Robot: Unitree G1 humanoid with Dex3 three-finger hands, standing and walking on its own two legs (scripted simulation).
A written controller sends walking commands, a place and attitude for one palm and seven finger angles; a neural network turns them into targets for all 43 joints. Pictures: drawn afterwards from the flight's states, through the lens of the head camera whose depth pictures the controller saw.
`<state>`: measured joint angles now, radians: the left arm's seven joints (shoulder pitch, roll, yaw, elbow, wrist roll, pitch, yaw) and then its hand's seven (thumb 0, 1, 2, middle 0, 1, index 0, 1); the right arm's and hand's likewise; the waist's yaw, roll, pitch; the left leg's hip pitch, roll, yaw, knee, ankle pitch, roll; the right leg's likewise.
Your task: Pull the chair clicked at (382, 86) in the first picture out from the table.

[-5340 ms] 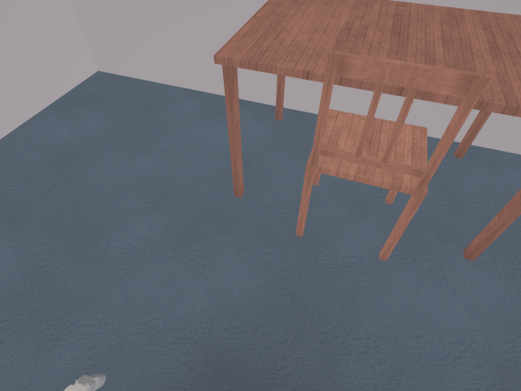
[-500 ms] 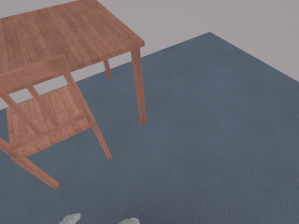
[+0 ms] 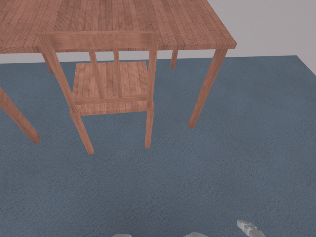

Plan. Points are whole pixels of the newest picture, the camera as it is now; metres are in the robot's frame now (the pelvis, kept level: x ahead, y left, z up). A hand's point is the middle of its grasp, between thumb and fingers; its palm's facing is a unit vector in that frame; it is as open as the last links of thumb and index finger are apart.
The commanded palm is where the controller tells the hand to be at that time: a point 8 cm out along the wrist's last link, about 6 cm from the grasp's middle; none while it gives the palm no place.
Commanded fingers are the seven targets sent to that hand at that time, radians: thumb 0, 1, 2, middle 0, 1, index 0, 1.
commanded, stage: turn to face it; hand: left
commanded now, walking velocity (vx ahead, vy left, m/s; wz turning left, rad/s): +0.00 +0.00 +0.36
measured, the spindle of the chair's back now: (97, 76) +0.68 +0.31 -0.08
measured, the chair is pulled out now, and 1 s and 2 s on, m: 0.00 0.00 0.00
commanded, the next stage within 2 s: take the last steps up to it in 0.36 s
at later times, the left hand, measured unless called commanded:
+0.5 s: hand out of the picture +0.08 +0.19 -0.14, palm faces +0.16 -0.95 -0.25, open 7.4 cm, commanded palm none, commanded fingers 0.00 0.90 0.90 -0.20 -0.30 -0.20 -0.30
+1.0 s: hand out of the picture -0.08 +0.18 -0.17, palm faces +0.30 -0.94 -0.13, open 7.4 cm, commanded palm none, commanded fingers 0.00 0.90 0.90 -0.20 -0.30 -0.20 -0.30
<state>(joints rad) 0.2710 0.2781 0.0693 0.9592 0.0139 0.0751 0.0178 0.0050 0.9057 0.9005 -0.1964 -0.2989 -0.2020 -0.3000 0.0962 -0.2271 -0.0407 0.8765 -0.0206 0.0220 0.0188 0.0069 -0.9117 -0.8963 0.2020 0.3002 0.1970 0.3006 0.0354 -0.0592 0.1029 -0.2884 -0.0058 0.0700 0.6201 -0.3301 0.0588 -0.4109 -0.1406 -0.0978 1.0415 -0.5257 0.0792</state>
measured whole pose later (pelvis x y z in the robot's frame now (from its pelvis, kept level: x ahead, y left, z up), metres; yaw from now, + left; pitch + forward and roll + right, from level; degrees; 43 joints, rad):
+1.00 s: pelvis +0.06 +0.05 +0.01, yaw +12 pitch -1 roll -1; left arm 0.46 0.17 0.04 1.17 0.02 0.02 -0.01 0.01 0.91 0.90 -0.19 -0.30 -0.20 -0.30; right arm 0.21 -0.15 -0.03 1.01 -0.03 -0.05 -0.01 0.01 -0.91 -0.90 0.20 0.30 0.20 0.30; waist 0.03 -0.04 0.03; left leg -0.21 0.04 0.12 0.53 -0.31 0.02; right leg -0.32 -0.06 -0.05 0.96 -0.44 -0.02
